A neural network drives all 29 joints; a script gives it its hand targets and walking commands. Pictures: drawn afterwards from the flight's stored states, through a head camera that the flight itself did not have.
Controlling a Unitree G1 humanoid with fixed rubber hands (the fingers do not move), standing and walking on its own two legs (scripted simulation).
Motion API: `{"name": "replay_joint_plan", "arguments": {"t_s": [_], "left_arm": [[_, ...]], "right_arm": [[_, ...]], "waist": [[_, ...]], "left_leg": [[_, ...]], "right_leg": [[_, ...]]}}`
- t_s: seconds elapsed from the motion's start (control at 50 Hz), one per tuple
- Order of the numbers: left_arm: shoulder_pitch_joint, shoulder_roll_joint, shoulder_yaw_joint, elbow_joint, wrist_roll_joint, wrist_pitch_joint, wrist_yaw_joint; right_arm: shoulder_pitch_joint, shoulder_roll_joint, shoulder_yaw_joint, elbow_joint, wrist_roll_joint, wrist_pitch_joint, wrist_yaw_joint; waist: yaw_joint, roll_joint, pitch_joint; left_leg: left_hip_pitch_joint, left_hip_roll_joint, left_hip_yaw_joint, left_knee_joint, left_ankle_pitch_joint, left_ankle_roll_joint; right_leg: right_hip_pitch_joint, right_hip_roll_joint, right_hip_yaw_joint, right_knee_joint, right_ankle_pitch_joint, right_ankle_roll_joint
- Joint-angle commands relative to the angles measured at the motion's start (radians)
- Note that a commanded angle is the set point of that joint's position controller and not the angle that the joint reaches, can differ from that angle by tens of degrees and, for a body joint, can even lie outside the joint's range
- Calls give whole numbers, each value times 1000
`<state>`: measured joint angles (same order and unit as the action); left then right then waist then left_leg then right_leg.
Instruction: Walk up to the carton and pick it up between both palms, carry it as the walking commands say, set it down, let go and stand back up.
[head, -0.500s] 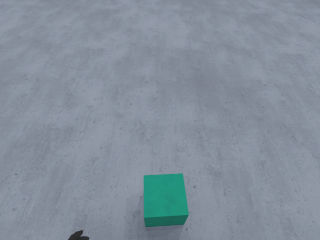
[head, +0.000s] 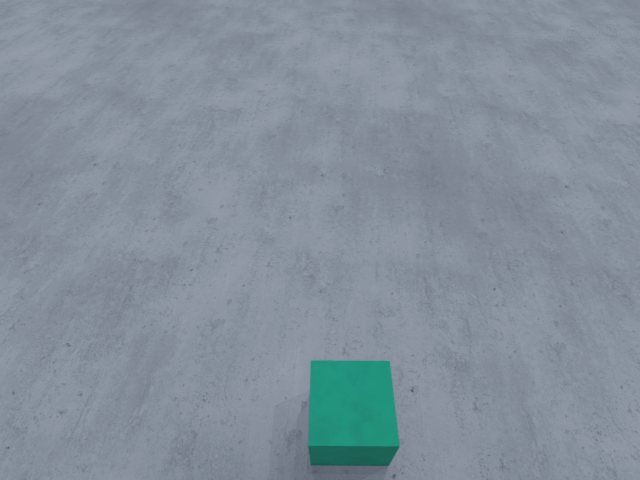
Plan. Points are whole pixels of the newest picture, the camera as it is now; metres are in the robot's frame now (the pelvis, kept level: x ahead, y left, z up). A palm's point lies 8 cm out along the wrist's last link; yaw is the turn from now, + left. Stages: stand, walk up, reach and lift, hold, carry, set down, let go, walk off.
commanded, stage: walk up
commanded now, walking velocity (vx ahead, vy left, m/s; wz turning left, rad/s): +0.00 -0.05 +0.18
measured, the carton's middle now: (349, 413) +0.43 -0.06 -0.66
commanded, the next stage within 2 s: none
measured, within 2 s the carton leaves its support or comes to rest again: neither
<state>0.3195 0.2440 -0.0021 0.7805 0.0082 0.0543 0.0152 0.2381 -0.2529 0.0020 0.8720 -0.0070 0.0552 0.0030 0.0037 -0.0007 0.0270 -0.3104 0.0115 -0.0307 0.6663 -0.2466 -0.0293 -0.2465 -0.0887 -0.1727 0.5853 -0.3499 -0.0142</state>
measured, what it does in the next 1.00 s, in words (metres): steps on the spot: right foot, then left foot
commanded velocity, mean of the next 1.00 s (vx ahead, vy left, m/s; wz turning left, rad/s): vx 0.00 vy -0.06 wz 0.04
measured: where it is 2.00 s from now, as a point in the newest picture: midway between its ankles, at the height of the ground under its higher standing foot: outside the picture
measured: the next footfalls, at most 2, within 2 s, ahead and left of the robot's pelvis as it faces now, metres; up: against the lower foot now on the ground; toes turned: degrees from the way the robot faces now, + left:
right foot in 0.30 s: +0.00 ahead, -0.09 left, +0.00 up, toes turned -5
left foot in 0.72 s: -0.01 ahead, +0.15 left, +0.00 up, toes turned +0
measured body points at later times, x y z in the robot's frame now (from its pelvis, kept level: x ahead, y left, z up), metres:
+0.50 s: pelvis -0.02 -0.02 +0.00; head +0.00 -0.04 +0.45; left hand +0.04 +0.24 -0.11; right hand +0.05 -0.27 -0.15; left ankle -0.04 +0.15 -0.68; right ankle -0.03 -0.08 -0.73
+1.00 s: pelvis -0.04 +0.01 +0.00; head -0.03 +0.01 +0.45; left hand +0.03 +0.26 -0.13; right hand +0.04 -0.25 -0.14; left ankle -0.05 +0.15 -0.73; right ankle -0.05 -0.07 -0.73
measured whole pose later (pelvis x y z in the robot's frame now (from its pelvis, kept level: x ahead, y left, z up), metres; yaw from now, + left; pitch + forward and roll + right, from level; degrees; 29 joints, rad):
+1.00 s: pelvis -0.04 +0.01 +0.00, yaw +1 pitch +0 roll +0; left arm 0.29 0.24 0.00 0.78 0.01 0.05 0.00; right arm 0.25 -0.24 0.00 0.88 -0.01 0.04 -0.01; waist 0.01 0.01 0.02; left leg -0.28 0.04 -0.03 0.58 -0.31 -0.03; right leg -0.24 -0.01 -0.17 0.55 -0.30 -0.04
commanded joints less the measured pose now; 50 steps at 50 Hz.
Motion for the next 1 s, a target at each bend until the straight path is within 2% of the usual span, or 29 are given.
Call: {"name": "replay_joint_plan", "arguments": {"t_s": [0.0, 0.02, 0.04, 0.08, 0.1, 0.16, 0.18, 0.2, 0.24, 0.26, 0.3, 0.32, 0.34, 0.4, 0.46, 0.52, 0.58, 0.68, 0.74, 0.78, 0.8, 0.82, 0.84, 0.86, 0.88, 0.9, 0.92, 0.96, 0.98], "left_arm": [[-34, 129, 78, -48, 19, 9, -5], [-52, 122, 80, -73, 12, 28, -11], [-26, 94, 75, -82, 28, 41, -13], [-73, 94, 55, -41, 15, 28, -11], [-67, 121, 66, -29, 25, 31, -26], [-111, 106, 48, -29, 23, 36, -37], [-89, 94, 43, -25, 14, 27, -36], [-95, 111, 58, -36, 7, 22, -33], [-55, 76, 46, -15, 0, 3, -31], [28, 93, 44, -1, -6, -13, -8], [99, 189, 67, 51, 18, -38, -3], [52, 199, 69, 27, 26, -10, -15], [71, 157, 63, 13, 27, -17, -11], [89, 107, 28, 4, 21, -43, 8], [7, 129, 32, -33, 25, -58, 13], [21, 120, 36, -20, 32, -55, 3], [-17, 140, 45, -11, 30, -49, 1], [-64, 167, 62, -3, 16, -15, 6], [-32, 65, 59, -14, 7, 9, -1], [19, 92, 69, 6, 14, 11, -14], [-47, 69, 46, 10, 18, 10, -8], [-47, 86, 55, -9, 17, 13, -13], [-71, 73, 53, -21, 11, 5, -13], [-43, 93, 59, 0, 19, 5, -26], [-49, 58, 45, 7, 13, -10, -19], [-22, 91, 59, 3, 22, -6, -27], [18, 61, 33, 15, 3, -29, -14], [22, 155, 71, 20, 14, -30, -11], [46, 149, 58, 40, 20, -33, -9]], "right_arm": [[136, -205, -65, -19, -13, -43, -10], [182, -254, -76, -20, -17, -51, -18], [239, -239, -74, -9, -18, -63, -30], [96, -184, -69, -25, -17, -61, -25], [80, -182, -69, -29, -28, -62, -27], [92, -198, -72, -34, -33, -44, -36], [55, -202, -77, -54, -34, -48, -38], [44, -232, -77, -48, -22, -49, -47], [76, -201, -80, -48, -18, -45, -37], [33, -204, -85, -46, -11, -41, -34], [27, -53, -57, -62, 3, -41, -28], [22, -68, -61, -90, 0, -25, -49], [-8, -73, -58, -82, -12, -25, -52], [25, -47, -57, -66, -35, -14, -27], [-50, -78, -57, -86, -16, 0, -9], [-15, -42, -47, -76, -11, 12, -8], [-1, -48, -36, -62, -8, 1, -9], [40, -48, -31, -23, -6, -26, -16], [95, -133, -43, -18, -10, -47, -16], [89, -169, -55, -35, -8, -59, -35], [51, -181, -57, -37, -8, -58, -25], [45, -168, -58, -43, -12, -56, -30], [-9, -160, -55, -49, -12, -52, -22], [52, -165, -61, -45, -17, -56, -32], [42, -120, -51, -30, -8, -49, -28], [92, -190, -70, -43, -18, -48, -39], [18, -162, -65, -41, -1, -46, -26], [49, -109, -60, -61, 0, -49, -37], [1, -84, -44, -46, -10, -40, -27]], "waist": [[-56, 154, -43], [-79, 280, -48], [-60, 254, -31], [-48, 213, 47], [-36, 210, 22], [-62, 180, 73], [-35, 243, 70], [-33, 185, 3], [-32, 244, -60], [3, 270, -100], [27, -116, -100], [39, -285, -36], [42, -191, -57], [4, -8, -61], [-7, -131, -45], [-10, -142, -53], [0, -222, -47], [-20, -152, -5], [2, 172, -2], [1, 161, 3], [-9, 249, 37], [-9, 183, 6], [-6, 282, 45], [-16, 168, -6], [-11, 174, -44], [-15, 174, -46], [17, 217, -87], [16, -76, -62], [39, -42, -72]], "left_leg": [[139, 233, -288, -290, 466, 83], [141, 354, -447, -313, 616, 168], [193, 427, -528, -324, 688, 197], [16, 292, -335, -367, 398, 171], [21, 270, -370, -378, 251, 146], [-8, 279, -403, -429, 182, 171], [1, 279, -341, -399, 306, 170], [58, 307, -372, -377, 308, 178], [119, 217, -266, -295, 437, 133], [71, 182, -220, -222, 399, 99], [-185, 19, -52, -72, 37, 21], [-213, 26, 22, 97, -299, 20], [-243, 11, 64, 271, -365, 17], [-239, 14, 17, 293, -241, 0], [-241, -1, 45, 346, -201, -7], [-171, 10, 44, 198, -172, -2], [-107, -16, 94, 72, -140, 10], [11, -11, 63, -204, 104, 28], [-25, 174, -227, -335, 181, 87], [81, 299, -399, -378, 149, 143], [4, 261, -335, -393, 203, 148], [17, 282, -355, -380, 171, 150], [-105, 236, -313, -388, 179, 157], [39, 277, -308, -373, 180, 149], [31, 191, -223, -325, 311, 140], [113, 252, -275, -293, 335, 121], [56, 167, -195, -247, 391, 87], [-93, 111, -86, -175, 202, 41], [-100, 34, -22, -125, 74, 30]], "right_leg": [[-104, -1, 6, 141, -57, 24], [-216, 71, 96, 287, -305, 46], [-256, 58, 164, 372, -301, 47], [-192, 31, 191, 320, -170, 33], [-167, 53, 175, 354, -136, 44], [-166, 80, 159, 269, -178, 51], [-164, 66, 165, 234, -157, 43], [-153, 69, 177, 197, -172, 38], [-12, 124, 130, -89, -121, 37], [124, 75, 105, -231, 59, 35], [352, -183, 265, -289, 254, -16], [191, -223, 254, -274, 322, -89], [225, -266, 277, -262, 431, -142], [237, -286, 271, -206, 796, -118], [196, -241, 199, -172, 980, -135], [159, -194, 164, -217, 607, -121], [151, -203, 148, -199, 629, -134], [40, -140, 116, -184, 144, -77], [21, 36, 71, -36, -70, 7], [-104, 96, 88, 79, -121, 29], [-59, 70, 132, 46, -101, 17], [-71, 86, 119, 101, -121, 24], [-30, 77, 155, 75, -115, 13], [-49, 96, 114, 50, -143, 18], [37, 90, 97, -54, -73, 14], [-13, 110, 86, -87, -33, 24], [112, 46, 111, -218, 100, 15], [207, -27, 109, -141, 238, -7], [218, -138, 203, -214, 296, -38]]}}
